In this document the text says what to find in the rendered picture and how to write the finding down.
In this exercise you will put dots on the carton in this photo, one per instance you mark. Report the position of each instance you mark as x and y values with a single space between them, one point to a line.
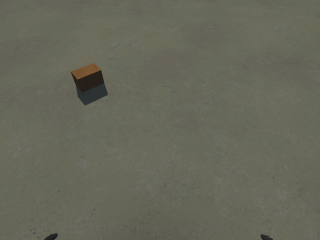
87 77

